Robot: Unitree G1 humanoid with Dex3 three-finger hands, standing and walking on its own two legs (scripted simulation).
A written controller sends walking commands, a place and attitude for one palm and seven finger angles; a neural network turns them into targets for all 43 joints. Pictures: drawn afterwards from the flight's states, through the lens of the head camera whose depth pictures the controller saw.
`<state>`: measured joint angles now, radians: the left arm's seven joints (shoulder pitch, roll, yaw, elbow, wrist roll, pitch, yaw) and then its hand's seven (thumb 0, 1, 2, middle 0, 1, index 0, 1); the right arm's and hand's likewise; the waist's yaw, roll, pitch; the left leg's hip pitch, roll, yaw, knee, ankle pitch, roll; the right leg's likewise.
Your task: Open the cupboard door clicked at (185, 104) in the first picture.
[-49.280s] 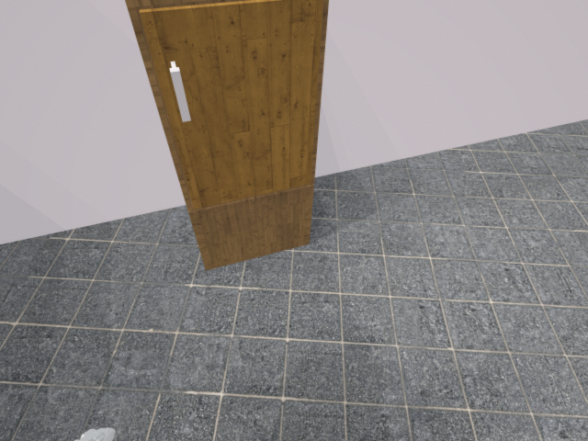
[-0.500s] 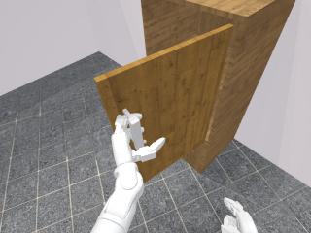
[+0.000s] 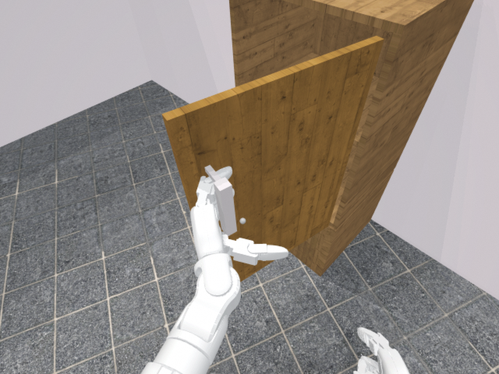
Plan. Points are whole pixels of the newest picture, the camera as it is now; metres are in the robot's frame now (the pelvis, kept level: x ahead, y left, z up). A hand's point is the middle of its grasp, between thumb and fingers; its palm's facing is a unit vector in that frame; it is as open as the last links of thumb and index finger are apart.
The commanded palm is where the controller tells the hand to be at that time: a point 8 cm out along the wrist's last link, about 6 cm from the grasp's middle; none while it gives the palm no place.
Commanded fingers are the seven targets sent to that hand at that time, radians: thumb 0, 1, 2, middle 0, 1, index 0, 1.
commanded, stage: slide the hand sideways off the handle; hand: left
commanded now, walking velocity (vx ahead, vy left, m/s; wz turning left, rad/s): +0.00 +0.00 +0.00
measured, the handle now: (220, 201) +0.38 +0.07 +0.07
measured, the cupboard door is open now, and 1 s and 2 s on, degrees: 78 80 80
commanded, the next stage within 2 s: draw the hand back to the body in 1.22 s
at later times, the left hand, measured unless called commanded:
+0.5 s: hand (231, 245) +0.30 +0.04 +0.07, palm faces -0.16 -0.99 +0.00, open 16.2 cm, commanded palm +0.27 +0.11 +0.07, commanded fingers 0.00 -0.50 0.30 -0.15 -0.30 -0.15 -0.30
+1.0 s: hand (191, 269) +0.26 +0.10 +0.07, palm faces -0.08 -1.00 -0.04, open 16.2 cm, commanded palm +0.23 +0.16 +0.07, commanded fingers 0.00 -0.50 0.30 -0.15 -0.30 -0.15 -0.30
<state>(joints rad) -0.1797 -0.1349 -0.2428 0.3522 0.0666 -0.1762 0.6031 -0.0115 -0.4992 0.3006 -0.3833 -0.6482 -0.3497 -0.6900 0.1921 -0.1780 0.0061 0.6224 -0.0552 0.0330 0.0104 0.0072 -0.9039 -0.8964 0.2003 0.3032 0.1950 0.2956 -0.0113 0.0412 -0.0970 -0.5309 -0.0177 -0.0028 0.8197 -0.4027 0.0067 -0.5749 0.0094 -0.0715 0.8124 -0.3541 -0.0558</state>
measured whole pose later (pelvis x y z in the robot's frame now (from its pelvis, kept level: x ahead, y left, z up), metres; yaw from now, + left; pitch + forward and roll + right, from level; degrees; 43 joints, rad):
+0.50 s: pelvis +0.01 +0.01 +0.00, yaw -2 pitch +6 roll +1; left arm 0.02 0.02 -0.22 0.16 -0.03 -0.23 0.09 -0.01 -0.50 0.30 -0.17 -0.34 -0.18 -0.32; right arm 0.27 -0.20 0.03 0.52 0.01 -0.04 0.01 0.01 -0.90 -0.90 0.20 0.30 0.20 0.30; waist -0.01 0.03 -0.07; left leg -0.50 -0.02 0.03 0.81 -0.42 0.03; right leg -0.56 0.01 -0.03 0.82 -0.36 -0.04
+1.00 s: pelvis +0.03 +0.00 -0.01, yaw +0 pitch +7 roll +0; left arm 0.34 0.13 -0.10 -0.15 -0.11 -0.21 -0.06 -0.01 -0.50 0.30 -0.19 -0.31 -0.18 -0.31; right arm 0.25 -0.22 0.03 0.47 0.01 -0.09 -0.02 0.01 -0.90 -0.90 0.20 0.30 0.20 0.30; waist 0.01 0.05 -0.09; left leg -0.52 -0.01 -0.01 0.86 -0.47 0.01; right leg -0.57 0.01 -0.07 0.86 -0.42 -0.05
